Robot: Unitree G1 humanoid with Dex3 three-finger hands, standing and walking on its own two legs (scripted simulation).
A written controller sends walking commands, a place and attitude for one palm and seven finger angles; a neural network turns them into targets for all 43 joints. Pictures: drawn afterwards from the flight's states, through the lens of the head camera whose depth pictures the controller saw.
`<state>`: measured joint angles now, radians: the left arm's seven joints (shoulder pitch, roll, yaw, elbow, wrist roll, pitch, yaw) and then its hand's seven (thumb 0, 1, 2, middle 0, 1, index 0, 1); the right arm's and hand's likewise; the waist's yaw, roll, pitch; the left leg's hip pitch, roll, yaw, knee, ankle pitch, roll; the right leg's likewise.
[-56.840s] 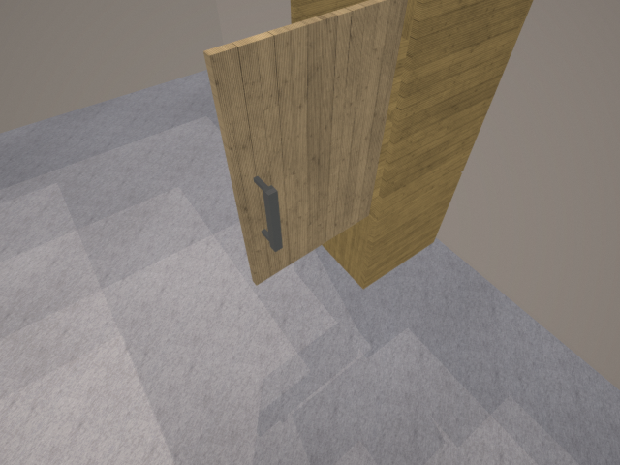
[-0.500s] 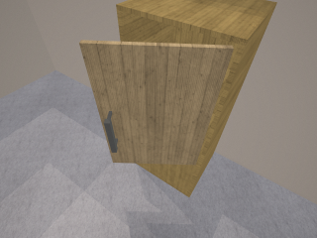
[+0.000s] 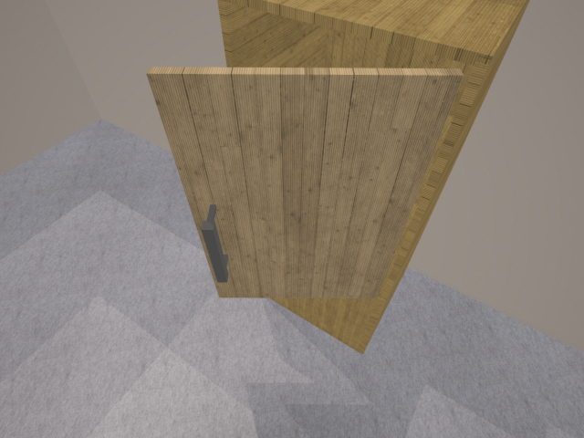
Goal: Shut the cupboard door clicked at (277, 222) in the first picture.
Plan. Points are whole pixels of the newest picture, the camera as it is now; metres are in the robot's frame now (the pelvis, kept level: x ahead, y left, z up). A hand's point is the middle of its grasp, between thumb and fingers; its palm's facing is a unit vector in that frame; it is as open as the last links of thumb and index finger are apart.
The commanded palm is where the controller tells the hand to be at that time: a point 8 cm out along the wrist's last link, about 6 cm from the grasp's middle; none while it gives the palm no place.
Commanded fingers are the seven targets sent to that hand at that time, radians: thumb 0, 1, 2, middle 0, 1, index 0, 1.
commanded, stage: look again from close up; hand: left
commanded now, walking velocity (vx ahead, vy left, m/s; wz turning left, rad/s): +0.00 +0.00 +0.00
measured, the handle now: (217, 245) +0.46 +0.17 -0.07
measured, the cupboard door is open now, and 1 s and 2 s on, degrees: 33 33 33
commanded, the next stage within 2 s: raise the hand and make a fist in 0.10 s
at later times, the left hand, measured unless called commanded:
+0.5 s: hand (186, 398) +0.18 +0.15 -0.03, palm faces +0.06 -1.00 -0.05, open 6.7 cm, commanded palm +0.11 +0.22 -0.06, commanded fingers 0.00 0.90 0.90 -0.47 -0.60 -0.47 -0.60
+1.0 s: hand (174, 410) +0.17 +0.18 -0.06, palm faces +0.03 -1.00 -0.01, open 4.3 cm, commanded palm +0.13 +0.22 -0.06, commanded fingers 0.00 0.90 0.90 -0.93 -1.10 -0.93 -1.10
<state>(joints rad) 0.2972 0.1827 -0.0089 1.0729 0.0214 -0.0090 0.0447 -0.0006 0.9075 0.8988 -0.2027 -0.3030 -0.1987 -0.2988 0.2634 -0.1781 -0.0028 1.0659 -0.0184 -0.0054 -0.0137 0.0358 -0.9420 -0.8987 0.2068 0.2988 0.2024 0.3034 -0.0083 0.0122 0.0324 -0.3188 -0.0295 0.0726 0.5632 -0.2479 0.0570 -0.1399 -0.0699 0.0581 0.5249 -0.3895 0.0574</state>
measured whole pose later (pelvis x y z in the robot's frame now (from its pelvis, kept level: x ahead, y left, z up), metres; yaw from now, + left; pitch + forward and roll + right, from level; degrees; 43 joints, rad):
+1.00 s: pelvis -0.03 -0.02 -0.11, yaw +0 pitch +18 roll -3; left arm 0.44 0.22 0.19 -0.02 -0.31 -0.40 -0.30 0.01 0.90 0.90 -0.76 -0.91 -0.76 -0.91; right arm 0.22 -0.17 -0.02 0.59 0.02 -0.23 -0.06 0.01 -0.90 -0.90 0.21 0.30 0.20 0.30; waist 0.02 0.04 -0.18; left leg -1.11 0.03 -0.02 1.29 -0.49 0.02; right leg -0.98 0.03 -0.08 1.27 -0.60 -0.02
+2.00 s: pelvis -0.03 -0.02 -0.11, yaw +1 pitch +18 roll -4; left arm 0.39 0.23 0.13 -0.01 -0.27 -0.43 -0.22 0.01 0.90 0.90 -1.30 -1.50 -1.30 -1.50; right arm 0.24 -0.23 0.00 0.51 0.01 -0.15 -0.05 0.01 -0.90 -0.90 0.21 0.30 0.20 0.30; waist 0.00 0.04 -0.19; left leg -1.13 0.03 -0.04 1.32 -0.51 0.02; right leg -0.99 0.03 -0.09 1.29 -0.61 -0.02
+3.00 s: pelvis -0.03 -0.02 -0.11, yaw +0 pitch +20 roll -3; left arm -0.15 0.19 0.08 0.42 -0.16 -0.43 -0.08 0.01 0.90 0.90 -1.31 -1.50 -1.30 -1.50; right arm 0.24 -0.24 0.00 0.58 -0.01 -0.06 -0.02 0.01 -0.90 -0.90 0.21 0.30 0.20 0.30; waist -0.04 0.03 -0.18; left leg -1.12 0.03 -0.01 1.26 -0.49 0.02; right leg -1.00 0.02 -0.06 1.25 -0.59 -0.02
